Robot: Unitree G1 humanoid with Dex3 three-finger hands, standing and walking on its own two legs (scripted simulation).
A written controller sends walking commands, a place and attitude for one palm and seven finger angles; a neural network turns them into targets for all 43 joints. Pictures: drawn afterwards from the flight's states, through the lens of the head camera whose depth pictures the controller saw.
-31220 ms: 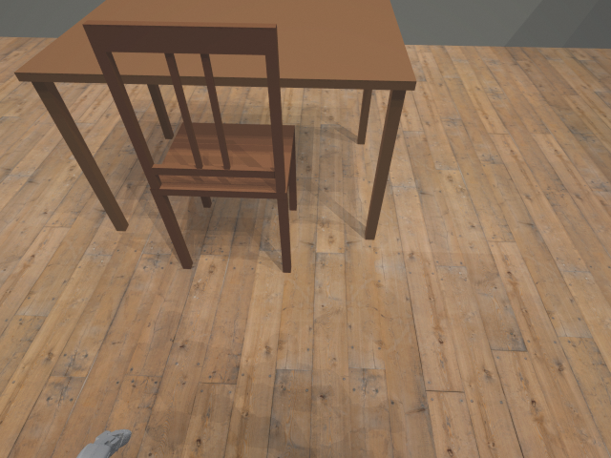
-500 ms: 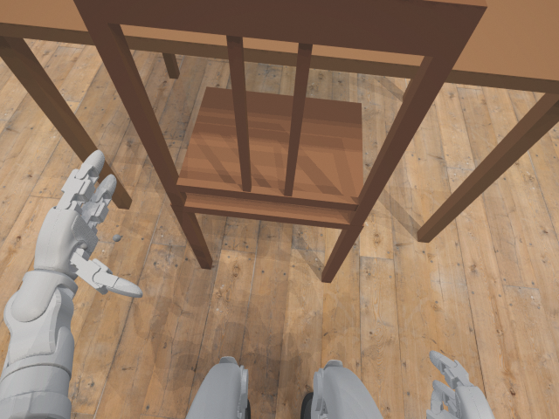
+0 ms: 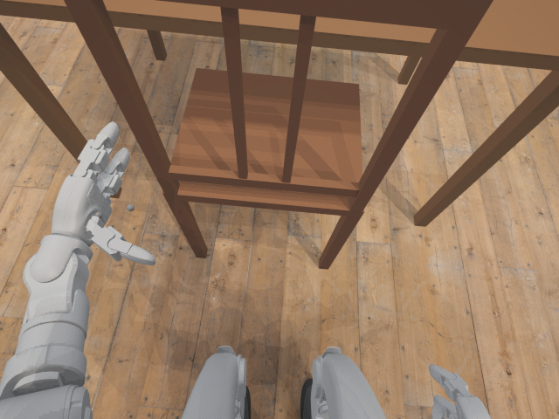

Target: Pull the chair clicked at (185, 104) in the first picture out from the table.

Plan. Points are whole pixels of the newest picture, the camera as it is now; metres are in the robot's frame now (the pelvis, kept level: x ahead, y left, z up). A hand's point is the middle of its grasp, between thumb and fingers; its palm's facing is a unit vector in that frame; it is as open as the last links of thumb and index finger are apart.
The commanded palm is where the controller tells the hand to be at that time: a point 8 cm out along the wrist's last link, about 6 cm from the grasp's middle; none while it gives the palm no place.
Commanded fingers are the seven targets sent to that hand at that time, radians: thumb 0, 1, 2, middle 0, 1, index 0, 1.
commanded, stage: aim the fingers beside a spindle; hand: left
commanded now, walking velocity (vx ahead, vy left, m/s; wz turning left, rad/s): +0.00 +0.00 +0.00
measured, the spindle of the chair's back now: (238, 114) +0.54 +0.07 +0.04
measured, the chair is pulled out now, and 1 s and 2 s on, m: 0.00 0.00 0.00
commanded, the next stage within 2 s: none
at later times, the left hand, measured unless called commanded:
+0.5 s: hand (133, 203) +0.40 +0.21 +0.02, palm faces -0.07 -0.99 -0.07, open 16.9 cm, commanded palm +0.38 +0.27 +0.03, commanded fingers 0.00 -0.50 0.30 -0.06 -0.08 -0.06 -0.08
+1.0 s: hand (121, 205) +0.39 +0.22 +0.03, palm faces -0.09 -0.99 -0.07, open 16.9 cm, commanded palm +0.37 +0.27 +0.02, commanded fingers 0.00 -0.50 0.30 -0.06 -0.08 -0.06 -0.08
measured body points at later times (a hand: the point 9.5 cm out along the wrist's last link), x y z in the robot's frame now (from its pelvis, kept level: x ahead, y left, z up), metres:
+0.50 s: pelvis +0.00 -0.01 +0.00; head +0.13 +0.01 +0.43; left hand +0.40 +0.27 +0.03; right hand +0.12 -0.28 -0.11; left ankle +0.03 +0.09 -0.62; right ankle +0.04 -0.12 -0.62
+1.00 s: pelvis +0.00 +0.00 +0.00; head +0.13 +0.02 +0.43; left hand +0.39 +0.28 +0.04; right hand +0.12 -0.27 -0.10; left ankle +0.03 +0.09 -0.62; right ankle +0.04 -0.12 -0.62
